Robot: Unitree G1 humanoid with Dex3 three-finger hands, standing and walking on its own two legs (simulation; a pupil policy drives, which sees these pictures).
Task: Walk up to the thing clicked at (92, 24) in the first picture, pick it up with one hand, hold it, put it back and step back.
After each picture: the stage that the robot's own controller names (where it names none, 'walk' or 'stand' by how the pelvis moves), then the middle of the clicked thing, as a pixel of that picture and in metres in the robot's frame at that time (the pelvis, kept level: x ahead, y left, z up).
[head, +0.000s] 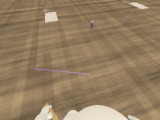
stand; (91, 25) +2.35 -0.03 -0.65
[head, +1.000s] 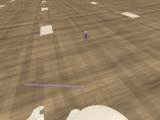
walk; (85, 35) +2.21 +0.27 -0.64
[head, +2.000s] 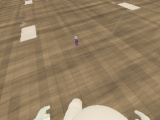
walk; (76, 41) +1.55 +0.41 -0.65
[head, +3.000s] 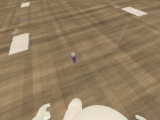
walk; (73, 58) +1.03 +0.35 -0.65
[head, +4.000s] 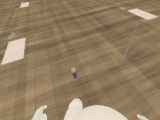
walk; (74, 73) +0.68 +0.29 -0.64
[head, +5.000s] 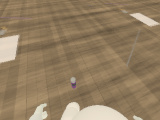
walk; (73, 83) +0.49 +0.20 -0.63
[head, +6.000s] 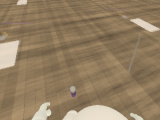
stand; (73, 92) +0.41 +0.19 -0.65
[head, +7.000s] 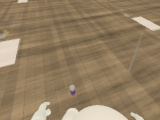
stand; (72, 90) +0.41 +0.20 -0.64
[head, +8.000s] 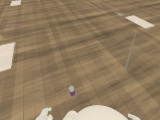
stand; (72, 91) +0.41 +0.21 -0.66
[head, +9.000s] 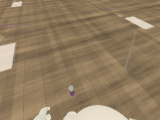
stand; (71, 91) +0.42 +0.22 -0.66
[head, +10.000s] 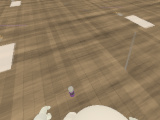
stand; (71, 91) +0.40 +0.22 -0.66
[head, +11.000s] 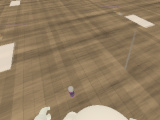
go down; (71, 91) +0.40 +0.22 -0.66
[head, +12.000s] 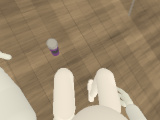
go down; (54, 48) +0.48 +0.24 -0.27
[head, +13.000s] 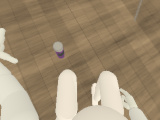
approach; (59, 51) +0.48 +0.24 -0.26
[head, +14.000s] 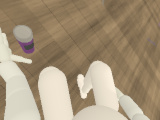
close in; (26, 42) +0.47 +0.29 -0.16
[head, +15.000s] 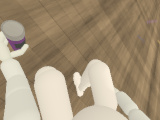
close; (17, 40) +0.46 +0.30 -0.16
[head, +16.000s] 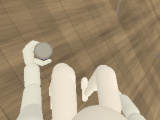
lift; (43, 54) +0.36 +0.27 -0.13
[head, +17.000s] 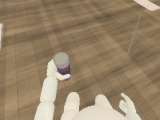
lift; (64, 69) +0.32 +0.17 +0.05
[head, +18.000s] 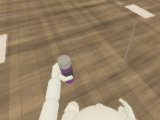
hold; (67, 71) +0.32 +0.15 +0.03
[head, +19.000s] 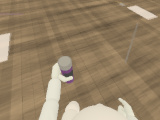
hold; (67, 71) +0.31 +0.16 +0.03
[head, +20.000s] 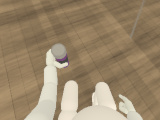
crouch; (62, 58) +0.40 +0.18 -0.02
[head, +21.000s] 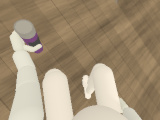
lower; (32, 40) +0.48 +0.27 -0.11
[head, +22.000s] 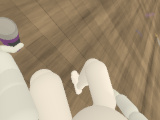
lower; (10, 39) +0.47 +0.29 -0.17
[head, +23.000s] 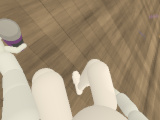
lower; (14, 39) +0.46 +0.29 -0.17
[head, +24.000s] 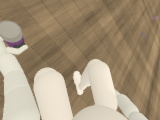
lower; (15, 41) +0.45 +0.30 -0.16
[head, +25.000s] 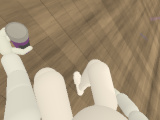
loosen; (21, 42) +0.46 +0.28 -0.16
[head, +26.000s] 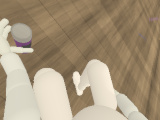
open; (23, 42) +0.46 +0.27 -0.17
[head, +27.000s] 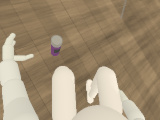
stand; (55, 47) +0.47 +0.23 -0.21
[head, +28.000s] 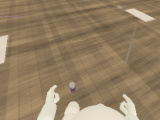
stand; (72, 87) +0.41 +0.16 -0.57
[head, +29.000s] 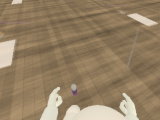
stand; (74, 90) +0.42 +0.17 -0.60
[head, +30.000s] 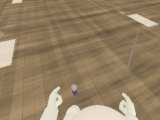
stand; (74, 90) +0.42 +0.16 -0.60
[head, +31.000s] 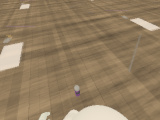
stand; (77, 91) +0.44 +0.16 -0.65
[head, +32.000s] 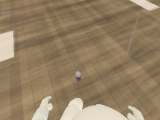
walk; (78, 76) +0.50 +0.15 -0.64
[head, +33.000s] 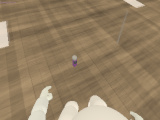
walk; (74, 61) +0.75 +0.17 -0.63
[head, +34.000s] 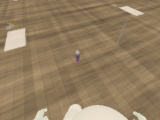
stand; (77, 56) +1.03 +0.24 -0.64
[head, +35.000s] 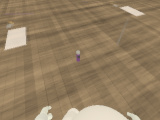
stand; (78, 56) +1.03 +0.21 -0.66
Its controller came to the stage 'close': yes
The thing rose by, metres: 0.69
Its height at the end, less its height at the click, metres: +0.00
